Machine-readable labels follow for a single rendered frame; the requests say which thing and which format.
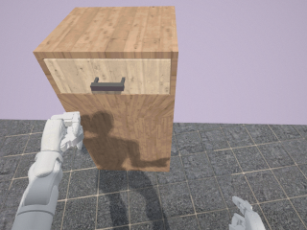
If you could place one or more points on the robot left hand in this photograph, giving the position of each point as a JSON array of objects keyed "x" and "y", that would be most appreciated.
[{"x": 56, "y": 137}]

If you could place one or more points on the drawer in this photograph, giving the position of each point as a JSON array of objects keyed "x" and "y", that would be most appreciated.
[{"x": 142, "y": 75}]

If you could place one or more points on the cabinet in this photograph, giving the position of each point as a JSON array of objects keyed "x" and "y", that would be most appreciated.
[{"x": 121, "y": 132}]

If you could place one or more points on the left robot forearm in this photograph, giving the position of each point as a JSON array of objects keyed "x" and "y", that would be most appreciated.
[{"x": 39, "y": 201}]

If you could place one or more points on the robot right hand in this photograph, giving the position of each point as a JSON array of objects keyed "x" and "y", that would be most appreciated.
[{"x": 251, "y": 221}]

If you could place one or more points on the handle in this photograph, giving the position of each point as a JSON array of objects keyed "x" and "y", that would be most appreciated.
[{"x": 107, "y": 86}]

